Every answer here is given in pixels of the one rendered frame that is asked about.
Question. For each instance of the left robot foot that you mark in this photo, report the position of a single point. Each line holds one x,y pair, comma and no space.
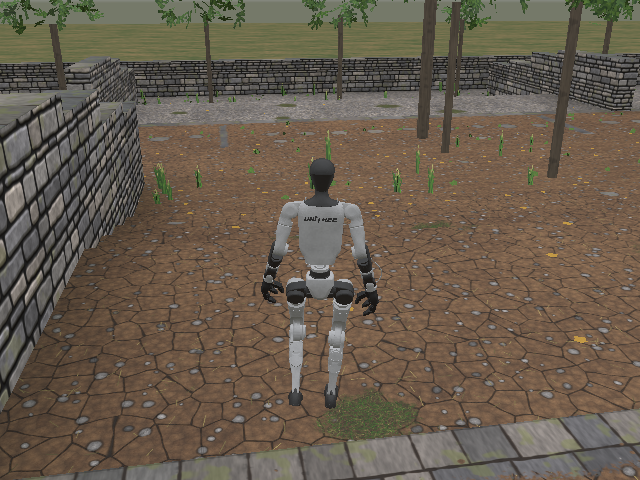
295,398

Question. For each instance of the robot right hand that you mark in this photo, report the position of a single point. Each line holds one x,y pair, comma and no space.
372,299

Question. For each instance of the robot left upper arm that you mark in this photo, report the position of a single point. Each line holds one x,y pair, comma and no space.
290,210

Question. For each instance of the robot foot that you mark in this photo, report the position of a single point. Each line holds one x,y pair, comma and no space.
295,398
330,400

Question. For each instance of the left robot forearm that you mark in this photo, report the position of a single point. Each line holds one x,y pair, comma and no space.
272,265

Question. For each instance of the robot left hand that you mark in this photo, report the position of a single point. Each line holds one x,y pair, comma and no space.
270,287

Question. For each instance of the right robot forearm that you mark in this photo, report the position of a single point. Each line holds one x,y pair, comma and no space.
366,271

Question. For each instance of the right robot foot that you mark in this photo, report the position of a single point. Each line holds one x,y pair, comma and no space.
330,400

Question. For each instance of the robot right upper arm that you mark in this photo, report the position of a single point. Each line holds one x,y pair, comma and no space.
353,213

